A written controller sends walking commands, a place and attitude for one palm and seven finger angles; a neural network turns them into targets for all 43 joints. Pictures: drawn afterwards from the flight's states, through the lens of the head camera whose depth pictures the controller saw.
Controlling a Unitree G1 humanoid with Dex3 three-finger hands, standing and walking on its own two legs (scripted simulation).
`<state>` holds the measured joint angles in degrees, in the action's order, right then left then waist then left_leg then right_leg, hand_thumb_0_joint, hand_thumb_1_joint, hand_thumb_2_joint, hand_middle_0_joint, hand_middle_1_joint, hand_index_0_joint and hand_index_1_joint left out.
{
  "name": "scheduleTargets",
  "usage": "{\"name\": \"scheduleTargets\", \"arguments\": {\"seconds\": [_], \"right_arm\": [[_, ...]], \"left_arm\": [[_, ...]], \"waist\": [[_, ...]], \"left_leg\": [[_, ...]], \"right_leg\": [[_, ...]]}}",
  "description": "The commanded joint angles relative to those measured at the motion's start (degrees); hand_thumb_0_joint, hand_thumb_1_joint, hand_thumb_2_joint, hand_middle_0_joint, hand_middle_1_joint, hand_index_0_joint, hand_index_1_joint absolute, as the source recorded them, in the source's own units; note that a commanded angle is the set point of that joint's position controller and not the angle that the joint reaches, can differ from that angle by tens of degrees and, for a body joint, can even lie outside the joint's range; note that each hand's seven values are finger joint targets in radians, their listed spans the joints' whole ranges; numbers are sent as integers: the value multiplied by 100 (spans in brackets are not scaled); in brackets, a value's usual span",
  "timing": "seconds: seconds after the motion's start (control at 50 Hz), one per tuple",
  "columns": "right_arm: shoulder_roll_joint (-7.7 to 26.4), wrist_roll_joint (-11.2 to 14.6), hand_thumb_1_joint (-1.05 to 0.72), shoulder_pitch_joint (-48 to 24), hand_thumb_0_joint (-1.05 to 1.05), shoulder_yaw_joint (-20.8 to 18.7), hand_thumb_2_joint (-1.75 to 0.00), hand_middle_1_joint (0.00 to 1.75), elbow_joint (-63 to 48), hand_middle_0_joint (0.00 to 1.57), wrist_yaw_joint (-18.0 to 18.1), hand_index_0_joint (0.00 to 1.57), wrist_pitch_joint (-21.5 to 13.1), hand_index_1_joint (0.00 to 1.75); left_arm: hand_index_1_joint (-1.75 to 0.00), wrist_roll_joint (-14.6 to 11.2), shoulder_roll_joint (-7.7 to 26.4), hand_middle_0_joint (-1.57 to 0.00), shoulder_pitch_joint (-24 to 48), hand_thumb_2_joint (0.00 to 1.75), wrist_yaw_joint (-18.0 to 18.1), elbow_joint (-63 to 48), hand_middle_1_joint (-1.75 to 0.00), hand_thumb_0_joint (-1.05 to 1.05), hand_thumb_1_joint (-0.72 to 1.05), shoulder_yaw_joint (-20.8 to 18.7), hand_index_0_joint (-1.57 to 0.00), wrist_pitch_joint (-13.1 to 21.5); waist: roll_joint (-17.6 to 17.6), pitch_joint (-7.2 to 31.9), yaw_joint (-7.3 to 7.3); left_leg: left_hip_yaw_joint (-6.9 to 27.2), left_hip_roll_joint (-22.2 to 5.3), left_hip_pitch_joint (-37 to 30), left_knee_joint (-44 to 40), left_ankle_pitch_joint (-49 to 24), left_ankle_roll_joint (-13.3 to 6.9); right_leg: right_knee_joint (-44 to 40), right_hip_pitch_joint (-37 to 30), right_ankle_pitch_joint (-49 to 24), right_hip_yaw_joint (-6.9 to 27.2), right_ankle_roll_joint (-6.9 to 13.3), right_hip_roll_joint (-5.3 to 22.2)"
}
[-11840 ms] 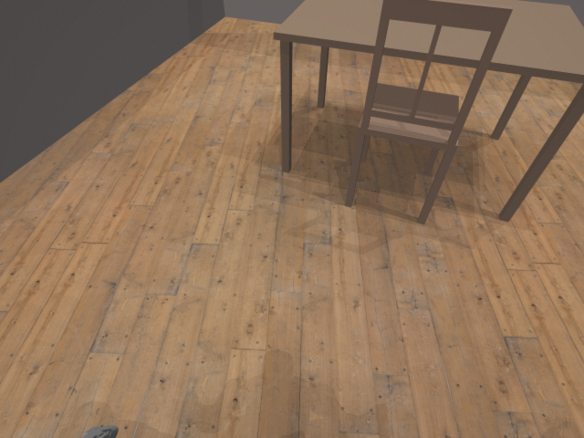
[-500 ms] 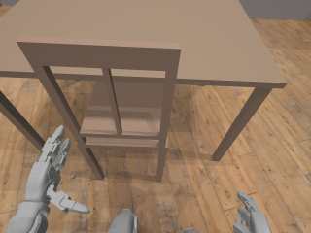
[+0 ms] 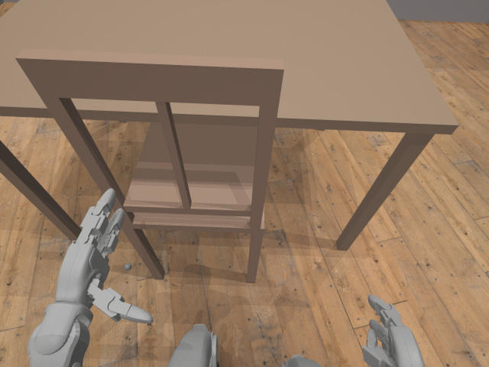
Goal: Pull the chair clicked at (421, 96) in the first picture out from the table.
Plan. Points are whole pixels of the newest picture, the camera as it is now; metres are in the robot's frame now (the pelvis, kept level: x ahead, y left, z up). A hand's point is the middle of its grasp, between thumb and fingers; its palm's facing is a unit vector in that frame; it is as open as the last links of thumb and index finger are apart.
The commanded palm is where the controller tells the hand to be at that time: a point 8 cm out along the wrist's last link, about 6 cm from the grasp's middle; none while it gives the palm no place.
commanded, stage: aim the fingers beside a spindle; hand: left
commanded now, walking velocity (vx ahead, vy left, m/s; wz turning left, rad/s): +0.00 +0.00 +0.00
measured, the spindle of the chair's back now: (177, 163) +0.48 +0.16 +0.01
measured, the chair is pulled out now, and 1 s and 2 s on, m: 0.00 0.00 0.00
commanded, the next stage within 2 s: push the fingers through the gap in 1.78 s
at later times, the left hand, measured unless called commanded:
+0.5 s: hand (151, 253) +0.29 +0.16 +0.03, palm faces -0.03 -1.00 -0.04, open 16.9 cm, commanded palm +0.27 +0.22 +0.02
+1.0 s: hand (172, 240) +0.32 +0.14 +0.00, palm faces -0.02 -1.00 -0.05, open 16.9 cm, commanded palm +0.31 +0.19 +0.00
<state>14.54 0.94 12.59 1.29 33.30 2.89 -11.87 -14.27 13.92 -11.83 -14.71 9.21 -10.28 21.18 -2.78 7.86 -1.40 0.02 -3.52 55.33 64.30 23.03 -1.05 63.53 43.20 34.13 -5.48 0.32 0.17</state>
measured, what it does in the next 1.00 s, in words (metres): stands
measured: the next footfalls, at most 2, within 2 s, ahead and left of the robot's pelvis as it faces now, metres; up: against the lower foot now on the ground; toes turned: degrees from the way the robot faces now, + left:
none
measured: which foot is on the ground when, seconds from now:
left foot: down 0.00-1.00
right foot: down 0.00-1.00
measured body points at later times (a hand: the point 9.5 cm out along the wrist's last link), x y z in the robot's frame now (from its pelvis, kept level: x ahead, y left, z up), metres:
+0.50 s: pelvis +0.00 +0.00 -0.01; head +0.07 +0.00 +0.43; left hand +0.28 +0.22 +0.03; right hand +0.16 -0.25 -0.10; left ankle +0.08 +0.11 -0.65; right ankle -0.03 -0.12 -0.65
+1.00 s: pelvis +0.00 -0.01 -0.03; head +0.08 -0.01 +0.42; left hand +0.32 +0.19 +0.01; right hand +0.14 -0.26 -0.13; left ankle +0.08 +0.11 -0.65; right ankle -0.03 -0.12 -0.65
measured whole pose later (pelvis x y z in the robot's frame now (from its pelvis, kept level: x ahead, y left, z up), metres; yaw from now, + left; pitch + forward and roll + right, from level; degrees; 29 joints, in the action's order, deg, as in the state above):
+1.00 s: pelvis +0.00 -0.01 -0.03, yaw -1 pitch +19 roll -3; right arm 14.6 -0.3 12.9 0.7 33.2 0.7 -5.1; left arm -9.0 11.3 2.6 -5.8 19.7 -5.9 23.7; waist -2.8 9.6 -2.3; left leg -0.3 -4.1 65.0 70.9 24.8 -0.5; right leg 71.9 53.7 37.0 -4.7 1.0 -0.1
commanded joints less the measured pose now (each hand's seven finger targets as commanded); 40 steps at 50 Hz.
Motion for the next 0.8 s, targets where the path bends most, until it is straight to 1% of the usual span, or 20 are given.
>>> {"name": "scheduleTargets", "arguments": {"seconds": [0.0, 0.04, 0.14, 0.18, 0.24, 0.26, 0.28, 0.34, 0.36, 0.42, 0.44, 0.5, 0.52, 0.54, 0.56, 0.62, 0.66, 0.7, 0.72, 0.78], "right_arm": [[750, 3, -90, -192, 0, -323, -90, 30, -862, 20, 25, 20, -291, 30], [756, -14, -90, -183, 0, -339, -90, 30, -865, 20, 6, 20, -262, 30], [772, -6, -90, -175, 0, -341, -90, 30, -852, 20, -18, 20, -171, 30], [773, -10, -90, -164, 0, -345, -90, 30, -864, 20, -21, 20, -172, 30], [790, -28, -90, -145, 0, -354, -90, 30, -847, 20, -21, 20, -164, 30], [779, -27, -90, -151, 0, -341, -90, 30, -849, 20, -26, 20, -159, 30], [779, -31, -90, -141, 0, -343, -90, 30, -817, 20, -23, 20, -157, 30], [794, -40, -90, -116, 0, -356, -90, 30, -816, 20, -26, 20, -130, 30], [783, -46, -90, -123, 0, -350, -90, 30, -829, 20, -42, 20, -113, 30], [771, -45, -90, -137, 0, -352, -90, 30, -848, 20, -63, 20, -51, 30], [785, -43, -90, -104, 0, -354, -90, 30, -849, 20, -65, 20, -15, 30], [770, -52, -90, -143, 0, -334, -90, 30, -848, 20, -86, 20, 64, 30], [772, -48, -90, -144, 0, -328, -90, 30, -849, 20, -86, 20, 89, 30], [786, -50, -90, -128, 0, -342, -90, 30, -826, 20, -73, 20, 111, 30], [778, -68, -90, -141, 0, -335, -90, 30, -860, 20, -81, 20, 119, 30], [758, -77, -90, -101, 0, -352, -90, 30, -857, 20, -114, 20, 135, 30], [765, -81, -90, -80, 0, -353, -90, 30, -840, 20, -125, 20, 175, 30], [771, -94, -90, -55, 0, -356, -90, 30, -834, 20, -138, 20, 228, 30], [775, -83, -90, -67, 0, -353, -90, 30, -841, 20, -143, 20, 259, 30], [776, -91, -90, -57, 0, -356, -90, 30, -805, 20, -145, 20, 317, 30]], "left_arm": [[-8, -89, 828, -6, 600, 30, 126, -1254, -8, 0, -50, -437, -6, 425], [-8, -63, 803, -6, 511, 30, 173, -1189, -8, 0, -50, -405, -6, 400], [-8, -14, 728, -6, 642, 30, 229, -978, -8, 0, -50, -303, -6, 410], [-8, -4, 633, -6, 822, 30, 249, -1029, -8, 0, -50, -194, -6, 476], [-8, 36, 724, -6, 932, 30, 305, -1042, -8, 0, -50, -245, -6, 545], [-8, 55, 658, -6, 1106, 30, 322, -1081, -8, 0, -50, -136, -6, 565], [-8, 68, 639, -6, 1287, 30, 344, -1057, -8, 0, -50, -103, -6, 577], [-8, 116, 696, -6, 1203, 30, 415, -972, -8, 0, -50, -163, -6, 579], [-8, 134, 602, -6, 1287, 30, 438, -995, -8, 0, -50, -63, -6, 573], [-8, 171, 492, -6, 1350, 30, 516, -907, -8, 0, -50, 55, -6, 520], [-8, 206, 597, -6, 1279, 30, 552, -810, -8, 0, -50, -47, -6, 484], [-8, 250, 521, -6, 1616, 30, 623, -660, -8, 0, -50, 17, -6, 472], [-8, 253, 498, -6, 1743, 30, 645, -592, -8, 0, -50, 41, -6, 477], [-8, 296, 633, -6, 1823, 30, 685, -529, -8, 0, -50, -73, -6, 490], [-8, 309, 548, -6, 1910, 30, 695, -614, -8, 0, -50, 19, -6, 520], [-8, 337, 439, -6, 1961, 30, 747, -698, -8, 0, -50, 135, -6, 568], [-8, 371, 407, -6, 2001, 30, 786, -577, -8, 0, -50, 196, -6, 540], [-8, 370, 430, -6, 1945, 30, 812, -439, -8, 0, -50, 137, -6, 525], [-8, 384, 429, -6, 1922, 30, 820, -314, -8, 0, -50, 131, -6, 509], [-8, 419, 516, -6, 2280, 30, 860, -300, -8, 0, -50, 67, -6, 552]], "waist": [[-219, 1414, -13], [-120, 1478, -15], [21, 1200, -96], [-18, 1292, -119], [-42, 1401, -94], [-137, 1423, -132], [-89, 1434, -171], [-80, 1579, -101], [-69, 1635, -117], [-59, 1602, -131], [70, 1561, -112], [-17, 1479, -139], [57, 1403, -172], [146, 1435, -158], [-49, 1592, -141], [-168, 1839, -110], [-40, 1803, -166], [96, 1803, -140], [184, 1680, -151], [70, 1756, -154]], "left_leg": [[262, 140, -2063, -823, -824, -60], [267, 128, -2042, -781, -916, -69], [255, 124, -1786, -721, -698, -67], [269, 127, -1794, -688, -622, -66], [288, 116, -1765, -631, -641, -64], [289, 117, -1794, -615, -600, -67], [305, 110, -1784, -594, -539, -63], [317, 107, -1792, -563, -617, -67], [341, 106, -1835, -573, -648, -62], [329, 109, -1812, -561, -586, -57], [324, 102, -1697, -548, -574, -63], [317, 120, -1576, -507, -338, -52], [317, 120, -1511, -499, -257, -53], [310, 110, -1469, -461, -300, -65], [299, 130, -1527, -434, -368, -61], [335, 116, -1768, -409, -620, -36], [334, 104, -1701, -349, -668, -54], [294, 129, -1558, -308, -666, -56], [282, 132, -1449, -305, -592, -53], [245, 147, -1334, -202, -555, -59]], "right_leg": [[-1054, 320, -1407, 218, 90, -120], [-1009, 334, -1502, 213, 80, -135], [-997, 534, -1340, 225, 69, -138], [-958, 612, -1245, 228, 68, -124], [-878, 641, -1220, 232, 88, -132], [-870, 728, -1172, 237, 84, -119], [-861, 778, -1111, 236, 79, -114], [-812, 748, -1159, 248, 98, -132], [-771, 774, -1189, 225, 94, -124], [-778, 838, -1150, 228, 86, -117], [-766, 794, -1146, 227, 92, -135], [-747, 955, -943, 246, 92, -126], [-760, 992, -879, 246, 90, -131], [-735, 982, -913, 264, 95, -150], [-685, 976, -968, 273, 102, -133], [-605, 969, -1161, 247, 119, -125], [-581, 1026, -1239, 247, 106, -135], [-581, 948, -1302, 274, 102, -134], [-584, 980, -1252, 272, 98, -137], [-526, 1016, -1249, 321, 104, -133]]}}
